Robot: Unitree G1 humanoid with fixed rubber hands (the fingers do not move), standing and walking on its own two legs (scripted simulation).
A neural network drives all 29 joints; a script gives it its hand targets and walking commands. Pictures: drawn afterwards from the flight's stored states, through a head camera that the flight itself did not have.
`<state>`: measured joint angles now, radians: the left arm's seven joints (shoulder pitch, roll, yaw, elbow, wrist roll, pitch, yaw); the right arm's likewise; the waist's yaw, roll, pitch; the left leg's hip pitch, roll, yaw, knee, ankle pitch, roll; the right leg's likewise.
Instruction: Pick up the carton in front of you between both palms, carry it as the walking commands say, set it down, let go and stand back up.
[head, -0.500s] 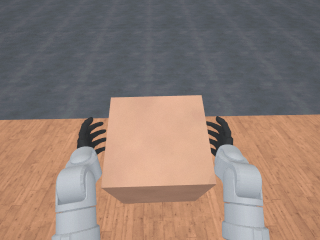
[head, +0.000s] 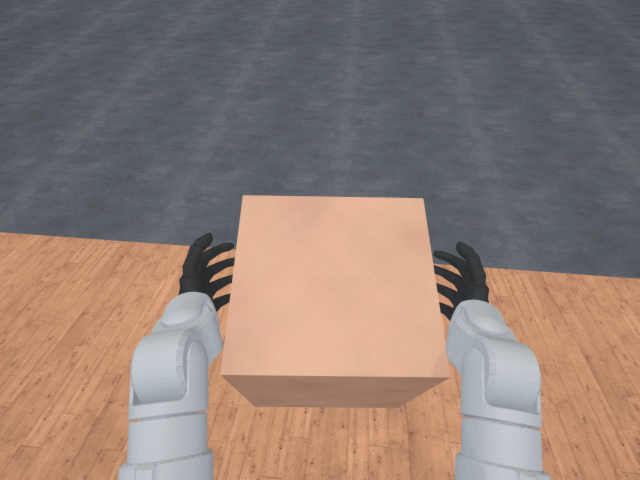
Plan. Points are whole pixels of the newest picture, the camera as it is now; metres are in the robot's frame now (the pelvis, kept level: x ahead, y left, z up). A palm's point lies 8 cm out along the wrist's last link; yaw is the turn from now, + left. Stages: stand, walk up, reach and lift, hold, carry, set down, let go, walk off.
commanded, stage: carry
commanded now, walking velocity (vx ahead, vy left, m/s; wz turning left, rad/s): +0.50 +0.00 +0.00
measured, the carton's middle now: (329, 314) +0.34 +0.01 +0.03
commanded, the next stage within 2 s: none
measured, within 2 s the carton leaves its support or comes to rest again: neither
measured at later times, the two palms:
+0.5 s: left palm (261, 177) +0.61 +0.15 +0.03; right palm (436, 190) +0.60 -0.16 +0.03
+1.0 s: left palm (280, 120) +0.88 +0.15 -0.01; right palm (412, 126) +0.89 -0.16 -0.02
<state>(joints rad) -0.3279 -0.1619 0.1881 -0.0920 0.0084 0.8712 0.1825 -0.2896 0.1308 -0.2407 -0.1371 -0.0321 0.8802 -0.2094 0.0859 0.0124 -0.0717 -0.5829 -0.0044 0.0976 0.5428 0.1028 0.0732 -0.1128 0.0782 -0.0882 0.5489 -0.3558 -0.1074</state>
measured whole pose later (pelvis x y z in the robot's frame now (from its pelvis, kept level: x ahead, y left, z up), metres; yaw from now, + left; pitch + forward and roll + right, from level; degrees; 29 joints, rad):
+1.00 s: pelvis +0.57 -0.01 -0.10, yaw +0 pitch +5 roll +1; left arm -0.34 -0.16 0.21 -0.05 0.01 0.86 0.18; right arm -0.30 0.13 -0.25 -0.09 -0.02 0.88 -0.21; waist 0.07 0.02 -0.06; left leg -0.64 0.03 0.05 0.67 0.04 0.06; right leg -0.19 0.05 -0.09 0.56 -0.29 -0.10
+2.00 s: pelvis +0.70 -0.03 -0.14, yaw +1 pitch +2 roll +0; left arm -0.40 -0.16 0.27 0.02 0.07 0.97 0.20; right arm -0.40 0.14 -0.27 0.03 -0.06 0.98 -0.19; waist -0.01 0.01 -0.12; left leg -0.36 -0.01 0.08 0.53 -0.04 0.06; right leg -0.34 0.03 -0.04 0.55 -0.07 -0.04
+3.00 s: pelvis +0.70 -0.05 -0.14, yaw +1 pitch +3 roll +0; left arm -0.41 -0.16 0.28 -0.01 0.07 1.00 0.19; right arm -0.42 0.15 -0.28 0.01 -0.06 1.00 -0.19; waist 0.00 0.01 -0.11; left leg -0.38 0.01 0.06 0.54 -0.04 0.04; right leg -0.36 0.05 -0.06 0.55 -0.07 -0.07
